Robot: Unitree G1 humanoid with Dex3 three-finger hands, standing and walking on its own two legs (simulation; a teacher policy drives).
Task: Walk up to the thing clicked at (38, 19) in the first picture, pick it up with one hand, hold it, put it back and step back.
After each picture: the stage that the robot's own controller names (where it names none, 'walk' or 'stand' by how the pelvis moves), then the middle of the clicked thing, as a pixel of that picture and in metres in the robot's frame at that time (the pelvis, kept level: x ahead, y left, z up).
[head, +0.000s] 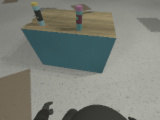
stand; (38, 14) +1.01 +0.69 +0.11
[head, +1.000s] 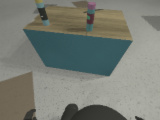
walk; (42, 13) +0.92 +0.54 +0.14
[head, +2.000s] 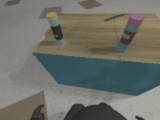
walk; (57, 31) +0.60 +0.29 +0.15
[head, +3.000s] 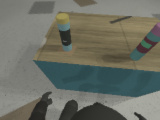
stand; (65, 35) +0.50 +0.21 +0.15
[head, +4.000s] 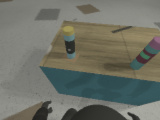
stand; (70, 44) +0.48 +0.19 +0.11
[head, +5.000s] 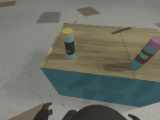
stand; (69, 45) +0.49 +0.19 +0.11
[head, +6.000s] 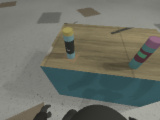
stand; (69, 45) +0.50 +0.19 +0.11
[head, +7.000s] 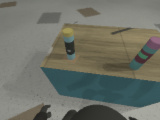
stand; (69, 45) +0.49 +0.19 +0.11
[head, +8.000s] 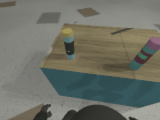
rise first; (69, 46) +0.49 +0.19 +0.11
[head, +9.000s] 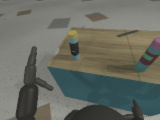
rise first; (74, 47) +0.50 +0.19 +0.11
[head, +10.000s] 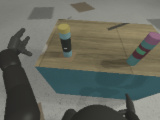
go down; (66, 42) +0.50 +0.18 +0.12
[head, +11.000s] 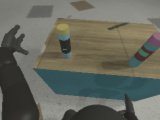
go down; (65, 43) +0.48 +0.18 +0.13
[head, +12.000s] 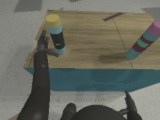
close in; (57, 38) +0.48 +0.20 +0.15
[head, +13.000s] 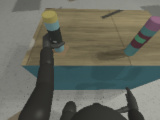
lift; (55, 35) +0.50 +0.20 +0.16
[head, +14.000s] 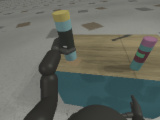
lift; (66, 39) +0.33 +0.15 +0.32
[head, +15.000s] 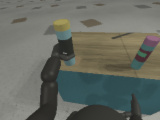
hold; (66, 46) +0.33 +0.16 +0.28
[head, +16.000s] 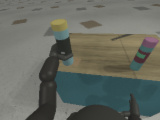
hold; (64, 45) +0.33 +0.17 +0.28
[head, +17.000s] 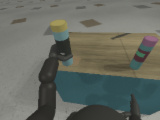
hold; (63, 46) +0.33 +0.17 +0.28
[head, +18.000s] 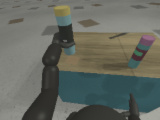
crouch; (66, 34) +0.38 +0.16 +0.32
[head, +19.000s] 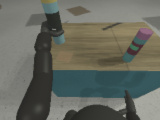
lower; (54, 22) +0.49 +0.20 +0.30
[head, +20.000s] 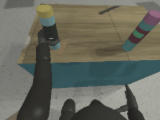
lower; (51, 31) +0.51 +0.21 +0.17
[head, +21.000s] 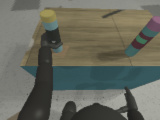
lower; (53, 35) +0.49 +0.21 +0.16
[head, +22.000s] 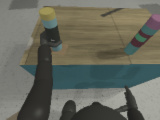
lower; (53, 33) +0.50 +0.21 +0.17
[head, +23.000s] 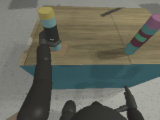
lower; (52, 32) +0.50 +0.21 +0.17
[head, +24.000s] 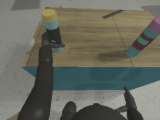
open; (54, 34) +0.50 +0.21 +0.16
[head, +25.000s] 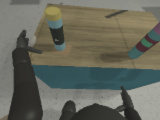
sink last; (57, 33) +0.50 +0.20 +0.16
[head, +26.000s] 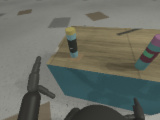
sink last; (72, 44) +0.52 +0.21 +0.13
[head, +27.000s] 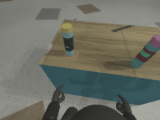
stand; (68, 41) +0.50 +0.21 +0.12
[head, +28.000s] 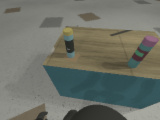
stand; (69, 44) +0.53 +0.21 +0.11
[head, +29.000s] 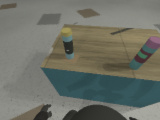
stand; (68, 45) +0.50 +0.20 +0.11
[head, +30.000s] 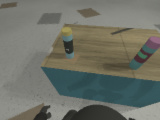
stand; (68, 44) +0.50 +0.20 +0.11
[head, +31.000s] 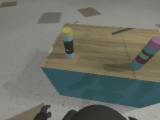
stand; (68, 45) +0.50 +0.20 +0.11
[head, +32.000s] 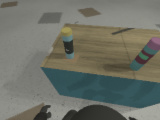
stand; (68, 45) +0.50 +0.20 +0.11
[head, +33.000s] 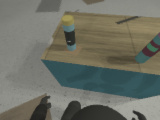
walk; (70, 35) +0.52 +0.19 +0.13
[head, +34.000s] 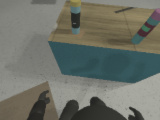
walk; (75, 18) +0.69 +0.18 +0.13
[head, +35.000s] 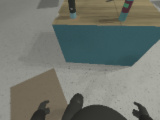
walk; (71, 5) +0.97 +0.30 +0.14
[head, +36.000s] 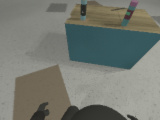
stand; (83, 9) +1.13 +0.18 +0.12
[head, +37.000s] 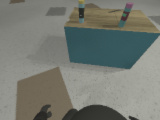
stand; (81, 12) +1.14 +0.18 +0.11
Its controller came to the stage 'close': yes
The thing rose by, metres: 0.21
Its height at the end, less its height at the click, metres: +0.00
